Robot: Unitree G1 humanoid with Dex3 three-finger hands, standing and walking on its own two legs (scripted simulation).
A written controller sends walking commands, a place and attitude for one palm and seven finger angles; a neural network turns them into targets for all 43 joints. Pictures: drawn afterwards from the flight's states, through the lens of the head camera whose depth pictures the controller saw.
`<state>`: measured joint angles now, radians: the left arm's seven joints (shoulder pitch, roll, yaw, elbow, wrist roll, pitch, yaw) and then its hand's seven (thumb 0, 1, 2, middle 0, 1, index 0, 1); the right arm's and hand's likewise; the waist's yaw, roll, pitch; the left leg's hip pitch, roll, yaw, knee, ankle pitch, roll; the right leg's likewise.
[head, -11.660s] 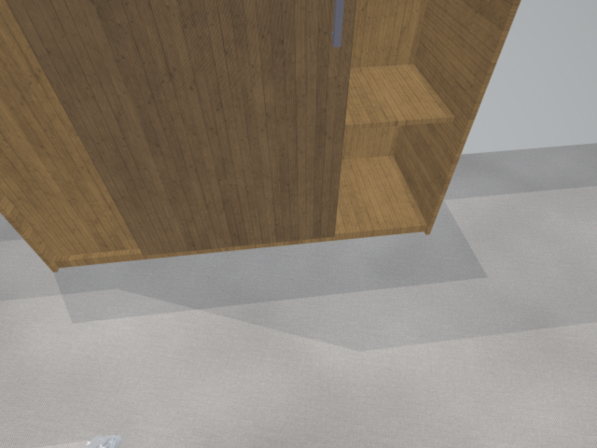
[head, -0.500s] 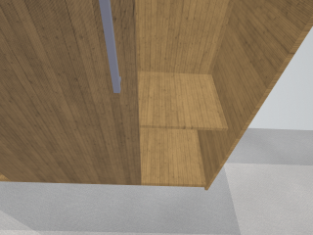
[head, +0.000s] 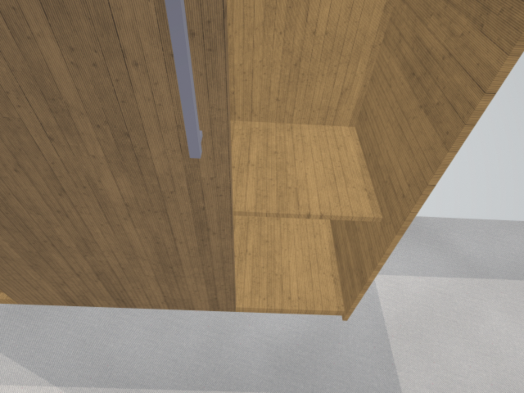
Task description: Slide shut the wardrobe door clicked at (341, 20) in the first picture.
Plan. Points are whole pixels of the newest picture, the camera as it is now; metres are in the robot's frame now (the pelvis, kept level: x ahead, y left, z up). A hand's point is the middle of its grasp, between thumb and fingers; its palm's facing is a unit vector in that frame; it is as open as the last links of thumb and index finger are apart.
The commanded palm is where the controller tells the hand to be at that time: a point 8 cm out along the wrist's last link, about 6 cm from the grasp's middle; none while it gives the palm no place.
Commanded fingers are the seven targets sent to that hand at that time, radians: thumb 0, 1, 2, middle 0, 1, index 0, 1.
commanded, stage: look again from close up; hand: left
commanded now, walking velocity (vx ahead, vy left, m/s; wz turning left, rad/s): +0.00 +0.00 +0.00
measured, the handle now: (189, 83) +0.50 +0.16 +0.23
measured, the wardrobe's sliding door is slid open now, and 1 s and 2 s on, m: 0.42 0.42 0.42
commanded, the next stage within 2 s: none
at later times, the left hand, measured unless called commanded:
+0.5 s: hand out of the picture -0.04 +0.16 -0.18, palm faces +0.04 -0.99 -0.16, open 7.3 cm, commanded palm none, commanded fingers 0.00 0.90 0.90 -0.20 -0.30 -0.20 -0.30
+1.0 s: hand out of the picture -0.05 +0.14 -0.18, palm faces +0.05 -0.99 -0.15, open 7.3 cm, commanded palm none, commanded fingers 0.00 0.90 0.90 -0.20 -0.30 -0.20 -0.30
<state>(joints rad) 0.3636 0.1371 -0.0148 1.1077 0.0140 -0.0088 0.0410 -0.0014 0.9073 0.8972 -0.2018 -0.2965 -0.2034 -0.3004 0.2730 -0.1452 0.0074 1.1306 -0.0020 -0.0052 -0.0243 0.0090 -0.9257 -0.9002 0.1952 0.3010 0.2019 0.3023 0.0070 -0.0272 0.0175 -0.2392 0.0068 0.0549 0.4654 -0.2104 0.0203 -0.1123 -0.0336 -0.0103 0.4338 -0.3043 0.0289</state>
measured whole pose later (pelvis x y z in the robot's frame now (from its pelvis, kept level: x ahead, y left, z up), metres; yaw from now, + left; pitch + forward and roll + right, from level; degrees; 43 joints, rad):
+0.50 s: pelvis +0.00 +0.00 +0.00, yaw +0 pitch -1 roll +0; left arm 0.37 0.13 -0.01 1.11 0.01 -0.01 0.04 0.00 0.91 0.90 -0.20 -0.30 -0.20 -0.30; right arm 0.30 -0.14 0.01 1.13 0.00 -0.01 -0.03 0.01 -0.92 -0.90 0.20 0.30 0.20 0.30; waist 0.01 -0.02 0.01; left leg -0.23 0.00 0.06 0.45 -0.20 0.02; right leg -0.11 -0.04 -0.01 0.43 -0.30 0.03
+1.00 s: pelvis +0.00 -0.01 +0.00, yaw +0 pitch -1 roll +0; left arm 0.38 0.12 -0.01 1.12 0.01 -0.01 0.04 0.00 0.91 0.90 -0.20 -0.30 -0.20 -0.30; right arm 0.31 -0.13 0.01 1.14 0.00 -0.01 -0.03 0.01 -0.92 -0.90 0.19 0.30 0.20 0.30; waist 0.01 -0.01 0.01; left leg -0.23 0.02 0.05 0.44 -0.19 0.01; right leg -0.11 -0.02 -0.01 0.43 -0.30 0.02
